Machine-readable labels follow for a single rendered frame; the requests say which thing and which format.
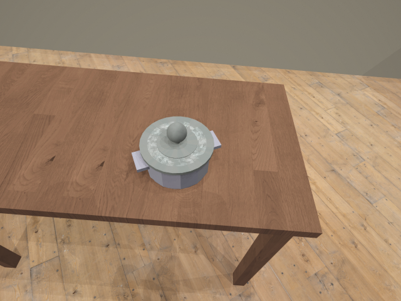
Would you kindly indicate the lid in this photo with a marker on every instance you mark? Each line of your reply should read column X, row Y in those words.
column 167, row 157

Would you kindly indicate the knob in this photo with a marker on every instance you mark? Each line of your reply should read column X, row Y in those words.
column 176, row 132

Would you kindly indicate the table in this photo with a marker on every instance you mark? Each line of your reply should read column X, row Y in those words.
column 66, row 140

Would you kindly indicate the pot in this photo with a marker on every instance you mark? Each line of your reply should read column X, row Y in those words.
column 176, row 181

